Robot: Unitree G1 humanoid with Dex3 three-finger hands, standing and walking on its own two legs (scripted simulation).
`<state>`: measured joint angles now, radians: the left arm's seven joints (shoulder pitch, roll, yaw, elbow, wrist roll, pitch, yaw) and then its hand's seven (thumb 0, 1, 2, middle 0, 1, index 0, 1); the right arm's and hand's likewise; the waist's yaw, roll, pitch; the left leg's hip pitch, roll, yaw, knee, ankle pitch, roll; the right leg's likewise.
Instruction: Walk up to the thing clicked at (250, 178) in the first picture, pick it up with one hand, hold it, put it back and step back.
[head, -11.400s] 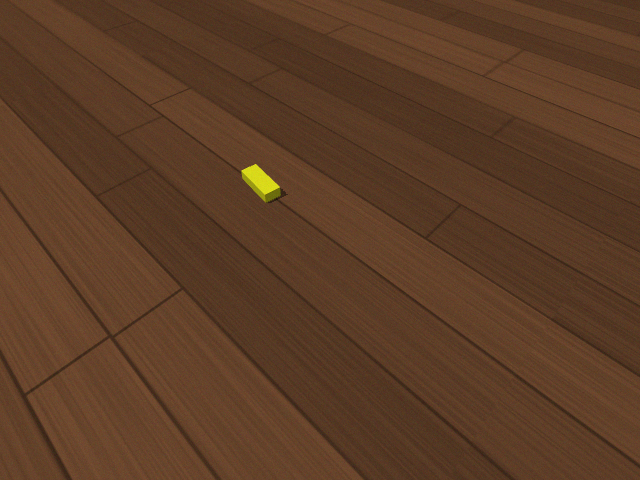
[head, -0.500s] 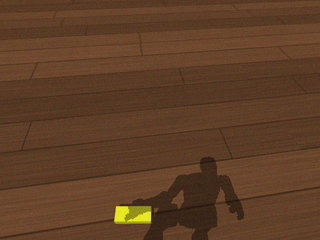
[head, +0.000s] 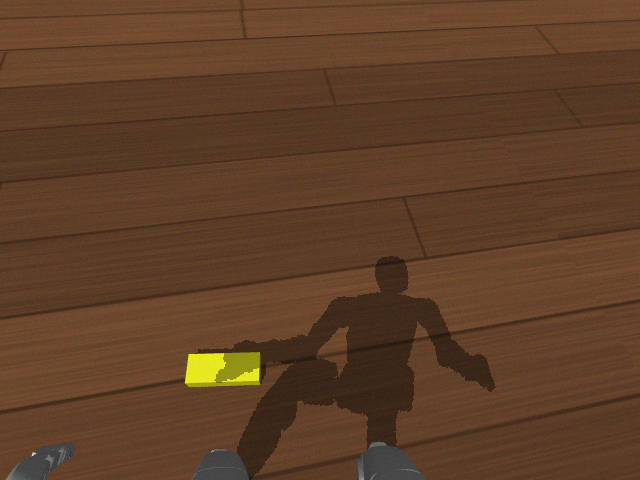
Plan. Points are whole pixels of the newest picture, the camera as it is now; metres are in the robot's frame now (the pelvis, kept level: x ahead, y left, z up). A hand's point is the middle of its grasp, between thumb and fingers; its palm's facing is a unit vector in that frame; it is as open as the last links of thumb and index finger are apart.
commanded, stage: walk up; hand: left
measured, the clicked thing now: (224, 369) +0.40 +0.26 -0.73
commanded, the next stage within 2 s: stand in 1.98 s
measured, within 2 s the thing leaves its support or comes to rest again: neither
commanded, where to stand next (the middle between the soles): +0.04 -0.02 m, yaw +5 degrees
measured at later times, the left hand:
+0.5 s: hand out of the picture +0.03 +0.24 -0.13, palm faces +0.11 -0.90 -0.43, open 7.4 cm
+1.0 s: hand out of the picture +0.01 +0.24 -0.14, palm faces +0.11 -0.94 -0.33, open 7.4 cm
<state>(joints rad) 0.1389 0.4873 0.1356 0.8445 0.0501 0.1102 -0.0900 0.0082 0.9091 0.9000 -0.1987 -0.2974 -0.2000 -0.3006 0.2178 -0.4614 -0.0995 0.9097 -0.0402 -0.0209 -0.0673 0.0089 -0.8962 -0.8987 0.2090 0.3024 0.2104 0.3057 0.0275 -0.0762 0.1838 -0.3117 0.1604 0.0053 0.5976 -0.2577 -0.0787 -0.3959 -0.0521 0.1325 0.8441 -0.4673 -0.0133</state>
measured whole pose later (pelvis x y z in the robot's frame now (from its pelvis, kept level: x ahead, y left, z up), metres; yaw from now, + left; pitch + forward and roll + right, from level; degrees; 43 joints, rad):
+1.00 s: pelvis -0.01 -0.02 +0.02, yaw +6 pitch -3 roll +0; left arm 0.19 0.36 0.01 1.04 0.01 -0.02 -0.01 0.01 0.90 0.90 -0.20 -0.30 -0.21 -0.30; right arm 0.16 -0.36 0.00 0.99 -0.01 -0.01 0.02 0.01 -0.90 -0.90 0.20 0.30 0.21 0.30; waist 0.03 -0.01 0.07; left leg -0.20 0.00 -0.02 0.53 -0.29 0.00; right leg -0.19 -0.03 0.01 0.50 -0.26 0.03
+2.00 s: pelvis +0.00 -0.03 +0.03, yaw +5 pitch -3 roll +0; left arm 0.09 0.34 0.02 1.15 0.02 -0.01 0.00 0.01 0.91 0.90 -0.20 -0.30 -0.20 -0.30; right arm 0.11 -0.35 -0.02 1.13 -0.01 -0.01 0.01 0.01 -0.90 -0.90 0.20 0.30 0.20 0.30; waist 0.00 0.00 0.06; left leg -0.08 0.02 0.01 0.33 -0.20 -0.01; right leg -0.11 -0.02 0.03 0.34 -0.19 0.02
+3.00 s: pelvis -0.02 -0.03 +0.03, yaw +5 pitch -2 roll +0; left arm 0.12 0.36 0.00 1.12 0.01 -0.01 -0.01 0.01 0.91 0.90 -0.20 -0.30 -0.20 -0.30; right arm 0.12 -0.36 0.00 1.13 -0.01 -0.01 0.01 0.01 -0.90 -0.90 0.20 0.30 0.20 0.30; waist 0.00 0.00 0.06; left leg -0.10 0.02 0.00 0.31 -0.17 -0.02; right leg -0.12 -0.02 0.03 0.33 -0.17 0.02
